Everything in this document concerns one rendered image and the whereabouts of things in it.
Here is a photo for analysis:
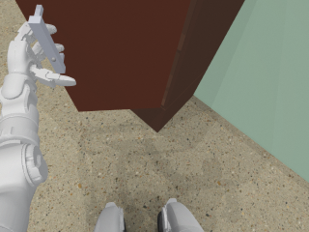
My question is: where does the left robot forearm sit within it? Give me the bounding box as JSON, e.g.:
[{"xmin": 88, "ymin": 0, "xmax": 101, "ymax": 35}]
[{"xmin": 0, "ymin": 73, "xmax": 40, "ymax": 150}]

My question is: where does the left robot hand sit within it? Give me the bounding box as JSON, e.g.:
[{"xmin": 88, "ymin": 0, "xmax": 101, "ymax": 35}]
[{"xmin": 7, "ymin": 21, "xmax": 76, "ymax": 88}]

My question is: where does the handle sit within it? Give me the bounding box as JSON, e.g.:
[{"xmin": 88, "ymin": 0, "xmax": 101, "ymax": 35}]
[{"xmin": 28, "ymin": 5, "xmax": 66, "ymax": 73}]

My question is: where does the right robot shin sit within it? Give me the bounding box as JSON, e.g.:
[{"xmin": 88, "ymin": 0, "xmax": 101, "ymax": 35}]
[{"xmin": 162, "ymin": 198, "xmax": 177, "ymax": 232}]

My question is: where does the robot right thigh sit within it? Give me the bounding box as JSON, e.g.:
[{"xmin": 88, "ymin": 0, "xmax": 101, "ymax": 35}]
[{"xmin": 161, "ymin": 202, "xmax": 204, "ymax": 232}]

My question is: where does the left robot upper arm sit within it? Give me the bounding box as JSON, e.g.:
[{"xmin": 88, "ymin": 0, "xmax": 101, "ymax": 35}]
[{"xmin": 0, "ymin": 143, "xmax": 48, "ymax": 232}]

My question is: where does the cupboard door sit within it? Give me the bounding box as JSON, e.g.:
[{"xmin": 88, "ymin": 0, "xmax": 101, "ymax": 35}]
[{"xmin": 15, "ymin": 0, "xmax": 191, "ymax": 112}]

